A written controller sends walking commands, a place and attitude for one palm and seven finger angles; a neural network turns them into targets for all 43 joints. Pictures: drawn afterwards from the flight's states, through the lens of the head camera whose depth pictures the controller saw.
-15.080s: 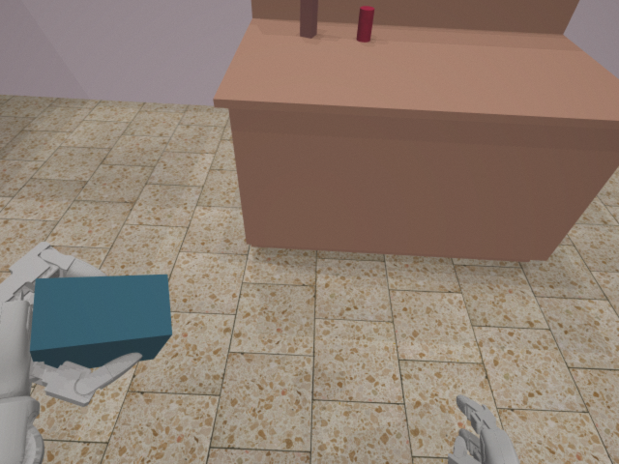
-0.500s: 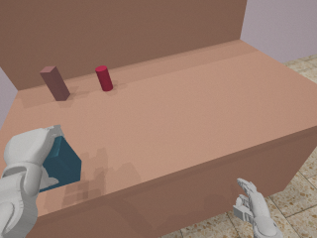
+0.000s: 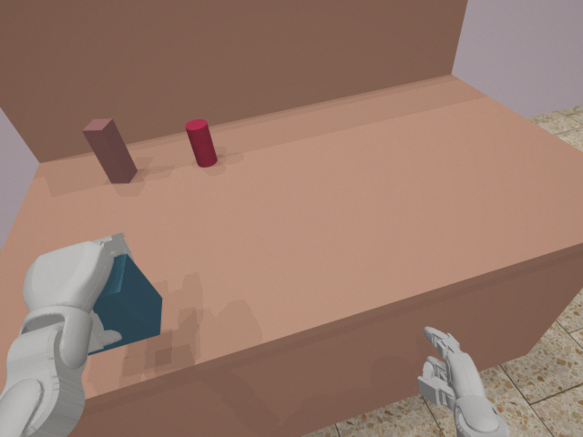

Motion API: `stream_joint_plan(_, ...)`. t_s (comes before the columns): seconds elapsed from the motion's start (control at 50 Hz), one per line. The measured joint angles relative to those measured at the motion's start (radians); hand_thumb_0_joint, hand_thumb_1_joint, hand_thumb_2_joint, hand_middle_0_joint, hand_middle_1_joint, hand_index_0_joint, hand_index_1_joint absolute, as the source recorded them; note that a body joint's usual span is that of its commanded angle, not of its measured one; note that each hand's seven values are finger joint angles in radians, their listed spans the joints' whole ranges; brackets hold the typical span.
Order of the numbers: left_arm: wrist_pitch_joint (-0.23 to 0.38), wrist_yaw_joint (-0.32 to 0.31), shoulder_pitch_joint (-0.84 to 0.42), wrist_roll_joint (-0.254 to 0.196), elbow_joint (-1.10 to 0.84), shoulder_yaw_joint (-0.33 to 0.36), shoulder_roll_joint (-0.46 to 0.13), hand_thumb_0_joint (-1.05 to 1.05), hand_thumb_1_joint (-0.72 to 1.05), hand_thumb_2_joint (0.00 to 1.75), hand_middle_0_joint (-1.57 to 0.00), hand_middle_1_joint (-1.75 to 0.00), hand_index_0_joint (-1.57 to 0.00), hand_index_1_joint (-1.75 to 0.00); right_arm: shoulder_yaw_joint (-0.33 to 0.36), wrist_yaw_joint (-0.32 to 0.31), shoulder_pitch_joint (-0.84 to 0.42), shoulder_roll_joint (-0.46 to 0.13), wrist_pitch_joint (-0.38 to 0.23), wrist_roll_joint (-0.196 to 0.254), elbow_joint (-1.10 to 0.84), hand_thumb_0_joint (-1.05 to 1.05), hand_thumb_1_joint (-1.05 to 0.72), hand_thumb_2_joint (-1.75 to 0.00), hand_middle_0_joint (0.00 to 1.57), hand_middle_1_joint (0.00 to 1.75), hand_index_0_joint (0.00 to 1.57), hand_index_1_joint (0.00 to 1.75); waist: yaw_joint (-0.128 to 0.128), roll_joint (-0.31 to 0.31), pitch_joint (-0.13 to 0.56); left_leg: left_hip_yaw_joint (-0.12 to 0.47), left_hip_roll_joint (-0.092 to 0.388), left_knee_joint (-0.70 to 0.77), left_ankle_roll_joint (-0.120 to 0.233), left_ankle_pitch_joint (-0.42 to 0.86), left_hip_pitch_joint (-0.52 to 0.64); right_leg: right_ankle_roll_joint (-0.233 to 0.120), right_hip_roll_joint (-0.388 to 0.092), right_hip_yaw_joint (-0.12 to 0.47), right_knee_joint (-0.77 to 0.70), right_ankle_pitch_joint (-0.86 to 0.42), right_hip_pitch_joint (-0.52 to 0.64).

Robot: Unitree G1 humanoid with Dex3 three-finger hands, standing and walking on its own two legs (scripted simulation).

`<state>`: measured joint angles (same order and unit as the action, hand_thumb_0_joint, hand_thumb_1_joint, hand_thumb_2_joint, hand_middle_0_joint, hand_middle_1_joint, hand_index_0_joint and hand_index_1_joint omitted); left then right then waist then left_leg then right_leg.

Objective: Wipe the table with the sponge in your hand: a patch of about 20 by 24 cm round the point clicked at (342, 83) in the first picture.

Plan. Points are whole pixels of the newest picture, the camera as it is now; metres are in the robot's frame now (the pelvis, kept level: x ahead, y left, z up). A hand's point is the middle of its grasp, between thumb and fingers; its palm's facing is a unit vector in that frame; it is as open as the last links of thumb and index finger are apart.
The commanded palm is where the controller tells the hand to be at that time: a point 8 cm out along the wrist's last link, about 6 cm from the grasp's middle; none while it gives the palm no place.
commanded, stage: move the sponge above the wiping area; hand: left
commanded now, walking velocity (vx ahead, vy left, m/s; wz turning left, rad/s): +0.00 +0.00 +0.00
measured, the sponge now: (112, 312) +0.22 +0.29 +0.08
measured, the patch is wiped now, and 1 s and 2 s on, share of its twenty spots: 0.00 0.00 0.00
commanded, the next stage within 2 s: lower the sponge onto the table in 1.70 s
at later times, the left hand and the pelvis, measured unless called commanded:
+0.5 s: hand (104, 301) +0.22 +0.30 +0.10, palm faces +0.01 -0.08 -1.00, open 10.4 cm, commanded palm +0.19 +0.29 +0.17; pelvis +0.01 -0.01 +0.00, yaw +0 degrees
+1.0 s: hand (103, 319) +0.21 +0.30 +0.08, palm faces -0.01 -0.08 -1.00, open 10.3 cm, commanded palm +0.18 +0.30 +0.16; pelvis +0.01 -0.01 +0.00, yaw +0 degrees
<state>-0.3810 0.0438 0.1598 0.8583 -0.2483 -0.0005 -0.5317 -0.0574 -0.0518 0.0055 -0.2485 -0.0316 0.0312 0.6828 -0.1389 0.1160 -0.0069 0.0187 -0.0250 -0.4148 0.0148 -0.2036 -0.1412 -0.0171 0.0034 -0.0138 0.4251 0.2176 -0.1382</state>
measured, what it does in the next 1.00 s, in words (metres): stands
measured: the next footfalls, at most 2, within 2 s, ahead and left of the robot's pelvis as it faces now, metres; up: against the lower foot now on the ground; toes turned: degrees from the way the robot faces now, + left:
none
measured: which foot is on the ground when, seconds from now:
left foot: down 0.00-1.00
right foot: down 0.00-1.00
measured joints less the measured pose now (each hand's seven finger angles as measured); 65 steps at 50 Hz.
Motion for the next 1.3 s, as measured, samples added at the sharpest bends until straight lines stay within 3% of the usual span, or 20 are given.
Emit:
stream_joint_plan(0.2,-0.001,-0.001,-0.037,0.027,0.050,-0.039,0.014,-0.01,-0.51,1.02,-0.70,-1.33,-0.72,-1.33,-0.003,-0.008,-0.009,0.003,0.002,-0.001,0.004,0.01,-0.90,-0.90,0.21,0.30,0.20,0.30,-0.009,-0.008,-0.007,0.006,-0.002,0.004,0.001,0.002,0.002,-0.001,-0.002,-0.005,-0.005,-0.001,0.005)
stream_joint_plan(0.46,-0.001,-0.007,-0.005,0.014,0.068,0.004,-0.002,0.00,-0.51,1.02,-0.70,-1.32,-0.71,-1.32,0.002,-0.005,0.008,-0.009,0.011,0.002,0.004,0.01,-0.90,-0.90,0.21,0.30,0.20,0.30,0.008,-0.006,-0.004,0.005,0.009,0.000,-0.007,-0.007,-0.003,-0.008,0.010,-0.004,-0.008,0.003,0.001)
stream_joint_plan(0.7,0.072,-0.040,0.063,0.011,0.043,0.018,0.005,0.00,-0.51,1.02,-0.70,-1.32,-0.71,-1.32,0.026,-0.007,0.038,-0.017,-0.004,-0.002,0.003,0.01,-0.90,-0.90,0.20,0.30,0.20,0.30,0.008,-0.006,0.001,0.007,0.016,-0.016,-0.012,-0.023,-0.009,-0.013,0.017,-0.005,0.002,0.016,-0.003)
stream_joint_plan(0.88,0.047,-0.047,0.093,-0.002,0.062,0.046,-0.006,0.00,-0.51,1.02,-0.70,-1.32,-0.71,-1.32,0.025,-0.008,0.035,-0.019,0.002,0.005,0.000,0.01,-0.90,-0.90,0.20,0.30,0.20,0.30,0.009,-0.004,0.006,0.011,0.019,-0.031,-0.013,-0.031,-0.012,-0.014,0.020,-0.009,0.010,0.021,-0.002)
stream_joint_plan(1.08,0.117,-0.054,0.075,0.017,0.074,0.027,-0.002,0.00,-0.51,1.02,-0.70,-1.32,-0.72,-1.32,0.027,-0.020,0.029,-0.006,-0.014,-0.002,0.004,0.01,-0.90,-0.90,0.20,0.30,0.20,0.30,0.001,-0.012,0.000,0.011,0.017,-0.031,-0.011,-0.026,-0.011,-0.013,0.018,-0.008,0.007,0.015,0.000)
stream_joint_plan(1.18,0.089,-0.070,0.089,0.001,0.049,0.056,-0.012,0.00,-0.51,1.02,-0.70,-1.32,-0.72,-1.32,0.022,-0.007,0.026,0.000,-0.004,0.001,0.004,0.01,-0.90,-0.90,0.20,0.30,0.20,0.30,0.007,-0.014,0.007,0.006,0.016,-0.026,-0.009,-0.024,-0.007,-0.010,0.017,-0.003,0.003,0.011,0.003)
stream_joint_plan(1.3,0.043,-0.039,0.090,-0.007,0.049,0.055,-0.010,0.00,-0.51,1.02,-0.70,-1.32,-0.71,-1.32,0.020,-0.007,0.025,-0.012,0.002,0.007,0.000,0.01,-0.90,-0.90,0.21,0.30,0.20,0.30,0.008,-0.006,0.006,0.010,0.009,-0.028,-0.004,-0.019,-0.011,-0.004,0.011,-0.007,0.001,0.007,0.003)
